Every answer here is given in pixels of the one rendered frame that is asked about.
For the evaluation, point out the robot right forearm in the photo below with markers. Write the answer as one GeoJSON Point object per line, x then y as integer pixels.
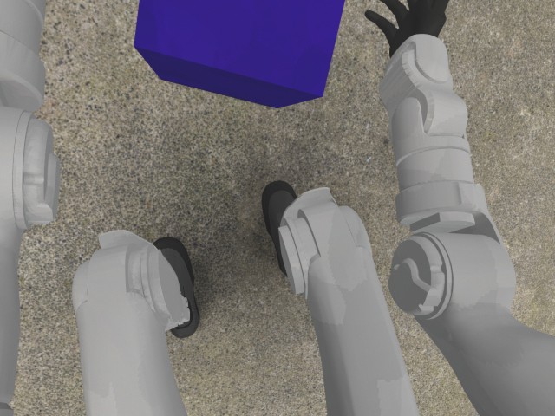
{"type": "Point", "coordinates": [427, 127]}

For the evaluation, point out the robot right hand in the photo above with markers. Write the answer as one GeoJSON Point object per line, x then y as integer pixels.
{"type": "Point", "coordinates": [423, 17]}

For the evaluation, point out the robot right upper arm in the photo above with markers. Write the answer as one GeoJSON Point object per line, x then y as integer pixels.
{"type": "Point", "coordinates": [460, 288]}

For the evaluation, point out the robot left shin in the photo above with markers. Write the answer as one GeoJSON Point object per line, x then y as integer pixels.
{"type": "Point", "coordinates": [120, 237]}

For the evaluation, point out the robot right thigh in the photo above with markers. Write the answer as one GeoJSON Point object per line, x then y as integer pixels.
{"type": "Point", "coordinates": [364, 373]}

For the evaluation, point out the robot left upper arm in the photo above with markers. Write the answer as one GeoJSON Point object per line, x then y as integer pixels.
{"type": "Point", "coordinates": [29, 193]}

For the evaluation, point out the robot left forearm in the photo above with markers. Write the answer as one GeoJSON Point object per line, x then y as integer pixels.
{"type": "Point", "coordinates": [22, 73]}

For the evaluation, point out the carton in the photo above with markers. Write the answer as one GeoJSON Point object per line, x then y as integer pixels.
{"type": "Point", "coordinates": [271, 52]}

